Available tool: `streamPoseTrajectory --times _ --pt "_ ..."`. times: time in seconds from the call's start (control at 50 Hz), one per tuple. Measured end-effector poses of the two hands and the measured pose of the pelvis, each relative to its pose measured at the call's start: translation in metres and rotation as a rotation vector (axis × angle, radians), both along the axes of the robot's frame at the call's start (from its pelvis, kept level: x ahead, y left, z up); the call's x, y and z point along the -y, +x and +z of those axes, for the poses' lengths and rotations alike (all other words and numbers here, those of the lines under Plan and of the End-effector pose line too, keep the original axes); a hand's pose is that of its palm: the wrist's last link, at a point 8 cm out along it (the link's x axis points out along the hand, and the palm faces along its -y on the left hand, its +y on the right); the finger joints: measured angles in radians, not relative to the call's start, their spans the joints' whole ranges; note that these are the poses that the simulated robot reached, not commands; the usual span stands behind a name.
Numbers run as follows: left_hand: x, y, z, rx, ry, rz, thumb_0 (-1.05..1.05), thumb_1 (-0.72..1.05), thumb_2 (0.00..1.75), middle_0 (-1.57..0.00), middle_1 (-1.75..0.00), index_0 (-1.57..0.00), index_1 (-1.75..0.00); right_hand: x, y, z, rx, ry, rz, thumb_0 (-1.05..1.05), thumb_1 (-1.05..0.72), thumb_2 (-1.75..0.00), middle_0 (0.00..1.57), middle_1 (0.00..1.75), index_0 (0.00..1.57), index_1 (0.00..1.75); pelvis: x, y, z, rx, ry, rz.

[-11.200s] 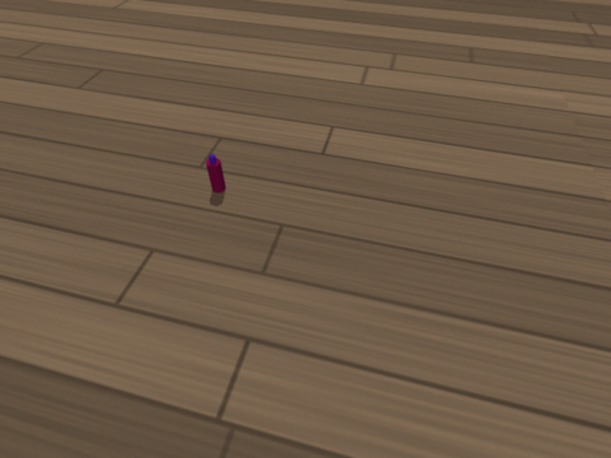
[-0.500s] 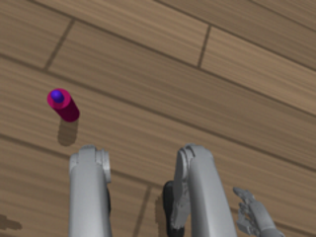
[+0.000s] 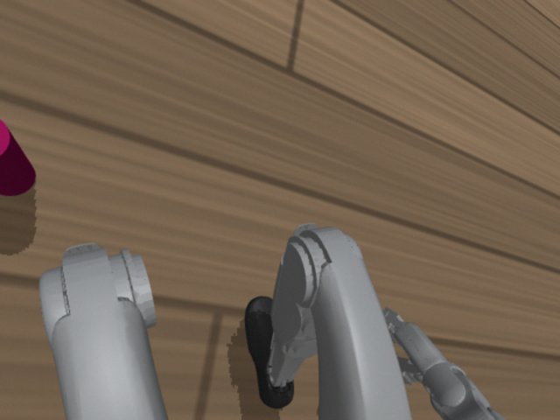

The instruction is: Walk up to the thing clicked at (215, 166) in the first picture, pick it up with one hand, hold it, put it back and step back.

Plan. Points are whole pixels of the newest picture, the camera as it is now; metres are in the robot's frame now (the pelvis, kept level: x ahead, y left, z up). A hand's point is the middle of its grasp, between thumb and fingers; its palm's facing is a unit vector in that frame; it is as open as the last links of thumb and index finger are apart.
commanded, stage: close in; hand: left
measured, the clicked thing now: out of the picture +0.46 +0.32 -0.21
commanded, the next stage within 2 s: rest palm in 0.74 s
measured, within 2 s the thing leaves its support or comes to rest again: leaves its support in 1.84 s
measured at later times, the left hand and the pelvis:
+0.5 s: hand out of the picture +0.41 +0.32 -0.17, palm faces +0.32 -0.95 +0.01, open 17.7 cm; pelvis -0.01 +0.01 -0.03, yaw -3 degrees
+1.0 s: hand (0, 175) +0.42 +0.30 -0.19, palm faces +0.34 -0.94 +0.02, open 16.9 cm; pelvis -0.01 +0.01 -0.03, yaw -4 degrees
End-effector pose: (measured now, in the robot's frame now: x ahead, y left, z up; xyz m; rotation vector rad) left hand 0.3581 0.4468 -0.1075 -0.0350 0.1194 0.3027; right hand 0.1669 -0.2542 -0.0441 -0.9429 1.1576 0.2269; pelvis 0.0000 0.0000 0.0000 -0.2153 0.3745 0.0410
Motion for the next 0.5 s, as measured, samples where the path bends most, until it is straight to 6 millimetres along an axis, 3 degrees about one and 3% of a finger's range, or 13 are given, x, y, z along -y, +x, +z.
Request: streamPoseTrajectory --times 0.2,0.5 --pt "0.05 0.017 -0.046 0.015 -0.024 0.001 -0.02 -0.61 0.02 -0.08 -0.09 -0.07 -0.1 -0.006 -0.006 -0.007 -0.033 -0.038 0.057 0.0 -0.94 -0.91 0.21 0.3 0.2 0.3 -0.003 -0.004 -0.017 0.08 -0.024 -0.022" --pt "0.08 0.017 -0.063 0.035 0.019 0.022 -0.02 -0.61 0.03 -0.06 -0.07 -0.06 -0.07 -0.005 -0.019 -0.011 -0.084 -0.066 0.081 0.0 -0.95 -0.91 0.21 0.3 0.2 0.3 -0.005 -0.008 -0.027 0.137 -0.041 -0.035"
